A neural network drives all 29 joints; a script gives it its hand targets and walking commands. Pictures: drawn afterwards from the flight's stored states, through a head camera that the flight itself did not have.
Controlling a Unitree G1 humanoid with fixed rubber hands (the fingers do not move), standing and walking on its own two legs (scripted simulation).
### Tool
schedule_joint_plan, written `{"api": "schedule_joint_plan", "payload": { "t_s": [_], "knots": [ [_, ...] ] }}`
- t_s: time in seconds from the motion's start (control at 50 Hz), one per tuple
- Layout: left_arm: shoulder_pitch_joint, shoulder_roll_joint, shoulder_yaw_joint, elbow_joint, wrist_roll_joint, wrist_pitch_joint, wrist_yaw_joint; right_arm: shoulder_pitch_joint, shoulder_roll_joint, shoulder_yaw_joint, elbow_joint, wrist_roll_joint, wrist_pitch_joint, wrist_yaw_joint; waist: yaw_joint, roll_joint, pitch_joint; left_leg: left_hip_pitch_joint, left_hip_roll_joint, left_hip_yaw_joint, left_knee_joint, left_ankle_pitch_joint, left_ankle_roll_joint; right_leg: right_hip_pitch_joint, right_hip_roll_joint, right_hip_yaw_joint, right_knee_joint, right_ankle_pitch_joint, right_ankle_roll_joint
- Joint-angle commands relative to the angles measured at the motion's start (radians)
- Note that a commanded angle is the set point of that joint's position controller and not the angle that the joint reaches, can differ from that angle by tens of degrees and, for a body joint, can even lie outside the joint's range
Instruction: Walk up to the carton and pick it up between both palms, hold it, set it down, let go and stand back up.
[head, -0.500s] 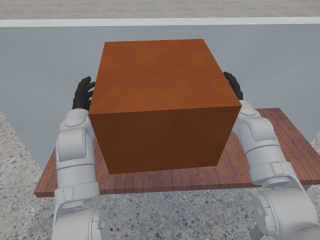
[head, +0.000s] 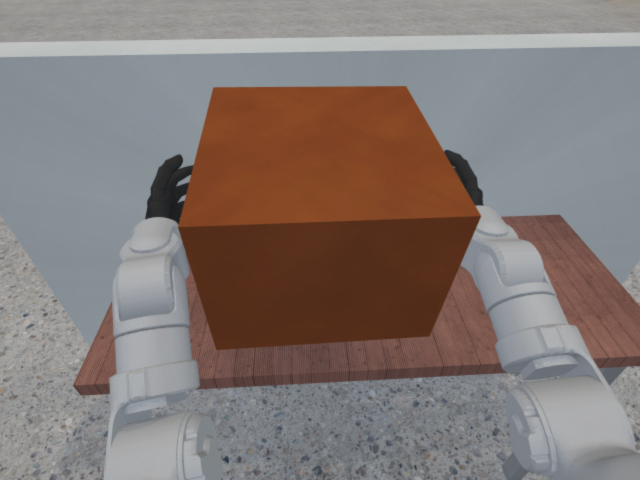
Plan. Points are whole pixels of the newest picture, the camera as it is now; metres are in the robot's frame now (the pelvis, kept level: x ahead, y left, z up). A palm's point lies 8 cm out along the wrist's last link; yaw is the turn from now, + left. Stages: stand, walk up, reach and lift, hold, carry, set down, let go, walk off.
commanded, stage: hold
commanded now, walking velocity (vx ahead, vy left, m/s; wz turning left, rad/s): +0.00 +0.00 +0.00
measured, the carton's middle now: (318, 208) +0.40 +0.00 +0.18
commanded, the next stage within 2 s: none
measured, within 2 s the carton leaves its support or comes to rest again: neither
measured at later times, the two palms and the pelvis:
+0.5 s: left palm (173, 219) +0.36 +0.18 +0.20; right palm (466, 208) +0.37 -0.18 +0.19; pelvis +0.00 -0.01 +0.00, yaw +0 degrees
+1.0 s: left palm (170, 219) +0.36 +0.18 +0.20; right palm (465, 214) +0.36 -0.18 +0.19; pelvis +0.00 +0.00 +0.00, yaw +0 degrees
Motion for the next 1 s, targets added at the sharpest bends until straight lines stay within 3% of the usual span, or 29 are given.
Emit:
{"api": "schedule_joint_plan", "payload": {
  "t_s": [0.0, 0.06, 0.18, 0.24, 0.32, 0.38, 0.44, 0.5, 0.52, 0.66, 0.7, 0.8, 0.86, 0.9, 0.98],
  "knots": [
    [-0.665, -0.534, -0.532, -0.162, -0.16, -0.051, -0.123, -0.804, 0.538, 0.337, -0.361, 0.099, -0.072, 0.15, -0.017, 0.094, -0.361, 0.155, -0.029, 0.029, -0.018, 0.188, -0.044, 0.006, 0.073, -0.057, -0.022, 0.068, -0.021],
    [-0.684, -0.533, -0.533, -0.129, -0.163, -0.054, -0.117, -0.835, 0.542, 0.323, -0.347, 0.076, -0.078, 0.161, -0.018, 0.067, -0.364, 0.146, -0.027, 0.03, -0.028, 0.136, -0.033, -0.012, 0.073, -0.06, -0.029, 0.034, -0.02],
    [-0.675, -0.527, -0.519, -0.13, -0.149, -0.066, -0.113, -0.81, 0.56, 0.345, -0.314, 0.094, -0.08, 0.157, -0.01, 0.071, -0.412, 0.16, -0.038, 0.032, -0.014, 0.195, -0.028, 0.033, 0.064, -0.044, -0.014, 0.123, -0.008],
    [-0.651, -0.522, -0.528, -0.172, -0.16, -0.067, -0.115, -0.801, 0.564, 0.379, -0.373, 0.118, -0.082, 0.146, -0.009, 0.06, -0.446, 0.184, -0.044, 0.03, 0.016, 0.285, -0.035, 0.067, 0.07, -0.048, 0.0, 0.222, -0.001],
    [-0.65, -0.505, -0.481, -0.097, -0.139, -0.058, -0.131, -0.822, 0.56, 0.355, -0.337, 0.097, -0.073, 0.141, 0.001, 0.03, -0.363, 0.123, -0.047, 0.037, -0.027, 0.163, -0.008, 0.053, 0.057, -0.039, -0.018, 0.137, 0.006],
    [-0.625, -0.496, -0.464, -0.096, -0.132, -0.062, -0.137, -0.822, 0.58, 0.381, -0.362, 0.109, -0.076, 0.132, 0.015, 0.005, -0.368, 0.126, -0.051, 0.041, -0.02, 0.205, 0.0, 0.089, 0.059, -0.034, -0.008, 0.221, 0.013],
    [-0.654, -0.502, -0.485, -0.138, -0.153, -0.076, -0.14, -0.842, 0.607, 0.401, -0.424, 0.121, -0.079, 0.114, 0.006, -0.005, -0.438, 0.124, -0.061, 0.037, 0.0, 0.241, 0.001, 0.13, 0.058, -0.03, 0.009, 0.297, 0.026],
    [-0.641, -0.492, -0.484, -0.11, -0.144, -0.079, -0.138, -0.815, 0.596, 0.392, -0.391, 0.113, -0.071, 0.112, -0.004, 0.007, -0.377, 0.125, -0.059, 0.039, -0.01, 0.212, -0.004, 0.098, 0.058, -0.032, 0.002, 0.268, 0.019],
    [-0.651, -0.5, -0.499, -0.153, -0.151, -0.081, -0.138, -0.788, 0.601, 0.392, -0.386, 0.116, -0.068, 0.113, -0.012, 0.02, -0.407, 0.139, -0.057, 0.037, -0.007, 0.23, -0.012, 0.105, 0.059, -0.036, 0.009, 0.276, 0.019],
    [-0.629, -0.493, -0.508, -0.166, -0.134, -0.056, -0.134, -0.752, 0.546, 0.365, -0.357, 0.119, -0.059, 0.122, -0.023, 0.079, -0.369, 0.173, -0.048, 0.031, 0.0, 0.254, -0.041, 0.068, 0.063, -0.049, -0.002, 0.208, 0.001],
    [-0.646, -0.498, -0.501, -0.16, -0.138, -0.054, -0.137, -0.757, 0.55, 0.359, -0.344, 0.108, -0.055, 0.129, -0.02, 0.07, -0.353, 0.158, -0.046, 0.033, -0.015, 0.204, -0.036, 0.049, 0.062, -0.051, -0.008, 0.152, 0.001],
    [-0.659, -0.511, -0.552, -0.227, -0.178, -0.076, -0.12, -0.771, 0.564, 0.379, -0.427, 0.112, -0.072, 0.137, -0.026, 0.056, -0.454, 0.195, -0.045, 0.027, 0.016, 0.287, -0.042, 0.054, 0.07, -0.054, 0.002, 0.226, 0.0],
    [-0.642, -0.513, -0.535, -0.17, -0.158, -0.064, -0.117, -0.787, 0.545, 0.36, -0.389, 0.1, -0.069, 0.142, -0.016, 0.059, -0.392, 0.177, -0.038, 0.028, -0.003, 0.223, -0.038, 0.026, 0.073, -0.054, -0.014, 0.137, -0.011],
    [-0.636, -0.514, -0.496, -0.104, -0.139, -0.047, -0.119, -0.816, 0.535, 0.344, -0.352, 0.087, -0.069, 0.156, 0.011, 0.049, -0.333, 0.129, -0.03, 0.032, -0.037, 0.13, -0.021, 0.006, 0.072, -0.053, -0.03, 0.033, -0.017],
    [-0.653, -0.523, -0.517, -0.13, -0.157, -0.057, -0.114, -0.826, 0.55, 0.36, -0.369, 0.093, -0.08, 0.155, 0.005, 0.048, -0.409, 0.169, -0.035, 0.037, -0.01, 0.204, -0.023, 0.027, 0.07, -0.047, -0.014, 0.127, -0.01]
  ]
}}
